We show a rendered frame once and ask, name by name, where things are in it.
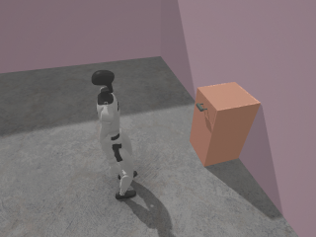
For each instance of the robot left foot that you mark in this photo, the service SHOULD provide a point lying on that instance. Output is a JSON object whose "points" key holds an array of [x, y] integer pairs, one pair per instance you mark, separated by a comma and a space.
{"points": [[134, 174]]}

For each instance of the robot right forearm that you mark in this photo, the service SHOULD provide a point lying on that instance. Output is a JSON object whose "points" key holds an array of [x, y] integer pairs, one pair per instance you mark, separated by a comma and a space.
{"points": [[108, 149]]}

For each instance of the right robot upper arm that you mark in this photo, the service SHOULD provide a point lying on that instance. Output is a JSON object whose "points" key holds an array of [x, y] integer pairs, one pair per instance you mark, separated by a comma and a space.
{"points": [[107, 118]]}

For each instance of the cabinet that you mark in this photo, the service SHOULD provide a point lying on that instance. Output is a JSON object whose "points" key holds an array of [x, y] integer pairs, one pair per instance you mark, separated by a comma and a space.
{"points": [[223, 139]]}

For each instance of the robot right hand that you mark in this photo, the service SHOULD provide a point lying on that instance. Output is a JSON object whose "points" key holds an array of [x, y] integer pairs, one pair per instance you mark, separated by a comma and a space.
{"points": [[116, 169]]}

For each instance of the right robot thigh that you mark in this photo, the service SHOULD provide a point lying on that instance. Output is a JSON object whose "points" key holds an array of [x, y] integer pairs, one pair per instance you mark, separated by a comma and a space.
{"points": [[124, 160]]}

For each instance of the drawer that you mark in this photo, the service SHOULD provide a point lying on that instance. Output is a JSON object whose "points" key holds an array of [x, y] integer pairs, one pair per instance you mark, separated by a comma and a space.
{"points": [[211, 111]]}

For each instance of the handle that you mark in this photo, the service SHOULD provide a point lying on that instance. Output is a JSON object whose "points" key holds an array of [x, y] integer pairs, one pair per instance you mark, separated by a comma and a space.
{"points": [[200, 107]]}

